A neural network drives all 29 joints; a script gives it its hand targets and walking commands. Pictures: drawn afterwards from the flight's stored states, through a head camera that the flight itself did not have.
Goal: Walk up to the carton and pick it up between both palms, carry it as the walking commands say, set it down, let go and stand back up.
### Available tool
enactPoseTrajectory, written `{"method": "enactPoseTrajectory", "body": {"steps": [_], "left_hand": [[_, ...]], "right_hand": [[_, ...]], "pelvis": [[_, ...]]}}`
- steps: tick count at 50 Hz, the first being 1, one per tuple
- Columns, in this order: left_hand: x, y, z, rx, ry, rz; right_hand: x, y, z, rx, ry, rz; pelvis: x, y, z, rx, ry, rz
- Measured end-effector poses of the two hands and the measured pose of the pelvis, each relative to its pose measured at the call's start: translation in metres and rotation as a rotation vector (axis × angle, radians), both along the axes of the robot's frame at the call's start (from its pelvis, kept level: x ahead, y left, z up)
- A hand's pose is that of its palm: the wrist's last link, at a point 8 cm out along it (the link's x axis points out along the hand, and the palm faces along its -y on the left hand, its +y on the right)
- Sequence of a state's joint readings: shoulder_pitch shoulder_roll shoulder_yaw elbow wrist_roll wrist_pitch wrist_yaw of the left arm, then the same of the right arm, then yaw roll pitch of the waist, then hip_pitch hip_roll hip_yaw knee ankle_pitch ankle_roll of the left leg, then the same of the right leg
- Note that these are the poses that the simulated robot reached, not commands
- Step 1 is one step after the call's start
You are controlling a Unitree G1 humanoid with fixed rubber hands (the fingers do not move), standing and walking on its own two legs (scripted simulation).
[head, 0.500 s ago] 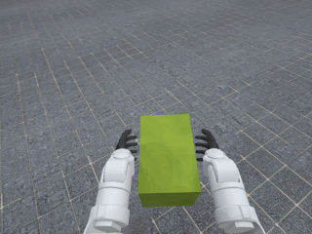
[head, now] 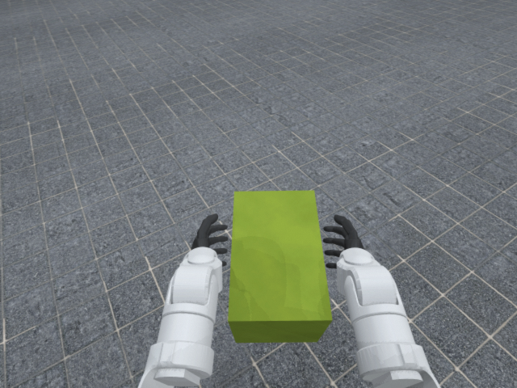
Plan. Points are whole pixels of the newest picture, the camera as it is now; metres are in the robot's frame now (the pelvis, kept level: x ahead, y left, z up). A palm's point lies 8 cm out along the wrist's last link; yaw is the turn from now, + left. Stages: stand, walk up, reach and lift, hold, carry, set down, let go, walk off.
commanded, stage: carry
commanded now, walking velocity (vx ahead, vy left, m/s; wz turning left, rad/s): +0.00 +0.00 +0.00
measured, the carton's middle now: (275, 266) +0.36 +0.00 -0.05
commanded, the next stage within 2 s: hold in 0.02 s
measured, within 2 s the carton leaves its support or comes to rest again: neither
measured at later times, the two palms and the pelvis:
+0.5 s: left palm (188, 269) +0.28 +0.14 +0.07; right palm (347, 269) +0.28 -0.10 +0.07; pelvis -0.03 +0.03 +0.00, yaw -1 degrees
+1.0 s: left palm (196, 267) +0.30 +0.13 +0.05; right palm (347, 270) +0.29 -0.11 +0.04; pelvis -0.03 +0.01 +0.00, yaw -3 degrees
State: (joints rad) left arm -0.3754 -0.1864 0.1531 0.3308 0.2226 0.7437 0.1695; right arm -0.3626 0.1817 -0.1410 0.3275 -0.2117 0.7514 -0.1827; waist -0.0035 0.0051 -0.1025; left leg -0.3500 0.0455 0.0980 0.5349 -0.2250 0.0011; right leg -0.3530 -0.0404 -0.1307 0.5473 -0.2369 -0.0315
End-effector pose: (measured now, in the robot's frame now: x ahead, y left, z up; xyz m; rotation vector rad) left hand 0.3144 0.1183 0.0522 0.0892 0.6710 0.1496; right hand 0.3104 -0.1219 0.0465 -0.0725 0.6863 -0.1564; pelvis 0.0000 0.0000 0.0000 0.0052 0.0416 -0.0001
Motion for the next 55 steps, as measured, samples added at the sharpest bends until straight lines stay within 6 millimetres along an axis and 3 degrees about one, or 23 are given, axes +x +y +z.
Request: {"method": "enactPoseTrajectory", "body": {"steps": [7,20,34,47,55], "left_hand": [[-0.010,0.000,-0.005,0.032,0.008,-0.067],[-0.029,0.021,0.010,0.006,-0.030,-0.009],[-0.026,0.001,0.019,0.032,-0.031,-0.048],[-0.020,0.010,0.006,-0.019,0.006,0.030],[-0.015,0.004,-0.021,-0.026,0.019,0.012]], "right_hand": [[-0.019,-0.003,-0.006,0.015,0.008,0.012],[-0.029,0.021,0.016,0.009,-0.030,0.008],[-0.027,0.001,0.022,0.012,-0.037,-0.021],[-0.023,0.012,0.006,0.017,0.003,-0.031],[-0.016,0.005,-0.018,0.022,0.016,-0.045]], "pelvis": [[-0.005,0.005,0.004,-0.006,-0.093,-0.053],[-0.024,0.020,-0.001,-0.016,-0.228,-0.040],[-0.033,0.029,-0.003,-0.008,-0.227,-0.039],[-0.028,0.013,0.000,-0.006,-0.213,-0.054],[-0.023,0.008,0.000,-0.005,-0.160,-0.047]]}}
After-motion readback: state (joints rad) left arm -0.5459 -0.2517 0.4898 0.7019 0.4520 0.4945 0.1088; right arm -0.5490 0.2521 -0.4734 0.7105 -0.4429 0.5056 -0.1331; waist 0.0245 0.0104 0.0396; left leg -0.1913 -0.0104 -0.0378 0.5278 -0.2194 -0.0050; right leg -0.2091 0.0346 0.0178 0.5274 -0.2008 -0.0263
